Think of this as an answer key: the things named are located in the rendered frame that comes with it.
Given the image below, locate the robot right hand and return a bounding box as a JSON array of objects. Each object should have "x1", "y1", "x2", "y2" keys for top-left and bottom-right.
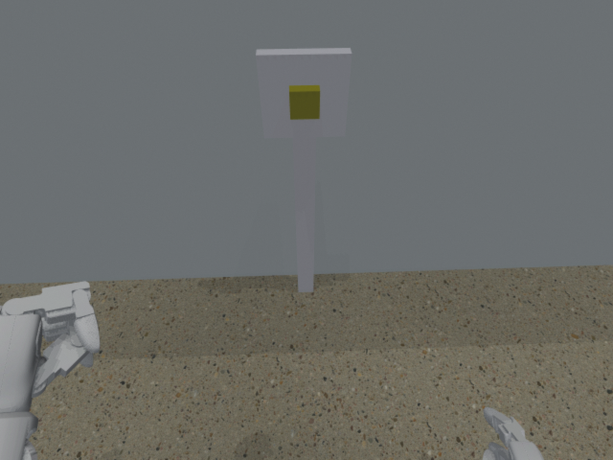
[{"x1": 483, "y1": 407, "x2": 544, "y2": 460}]

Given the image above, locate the robot left hand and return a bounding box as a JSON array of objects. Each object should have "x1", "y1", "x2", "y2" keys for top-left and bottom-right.
[{"x1": 0, "y1": 281, "x2": 100, "y2": 413}]

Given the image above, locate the panel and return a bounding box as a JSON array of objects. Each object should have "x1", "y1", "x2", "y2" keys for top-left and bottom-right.
[{"x1": 256, "y1": 48, "x2": 352, "y2": 292}]

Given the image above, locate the button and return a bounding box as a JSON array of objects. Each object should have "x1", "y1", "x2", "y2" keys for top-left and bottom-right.
[{"x1": 289, "y1": 85, "x2": 320, "y2": 120}]

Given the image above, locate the robot left forearm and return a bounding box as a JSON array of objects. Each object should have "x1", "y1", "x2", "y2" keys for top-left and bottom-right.
[{"x1": 0, "y1": 412, "x2": 38, "y2": 460}]

